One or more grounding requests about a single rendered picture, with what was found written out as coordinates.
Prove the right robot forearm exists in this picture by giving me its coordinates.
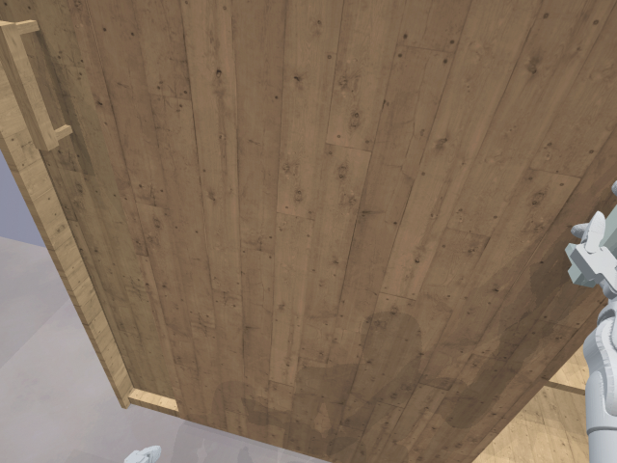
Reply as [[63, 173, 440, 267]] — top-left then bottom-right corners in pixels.
[[583, 301, 617, 463]]

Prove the right robot hand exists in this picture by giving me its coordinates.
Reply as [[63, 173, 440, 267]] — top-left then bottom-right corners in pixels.
[[570, 180, 617, 304]]

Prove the handle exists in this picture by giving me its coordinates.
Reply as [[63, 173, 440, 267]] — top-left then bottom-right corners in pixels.
[[565, 205, 617, 287], [0, 20, 59, 151]]

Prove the wardrobe door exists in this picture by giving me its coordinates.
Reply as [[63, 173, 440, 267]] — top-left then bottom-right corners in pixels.
[[0, 0, 175, 399], [67, 0, 617, 463]]

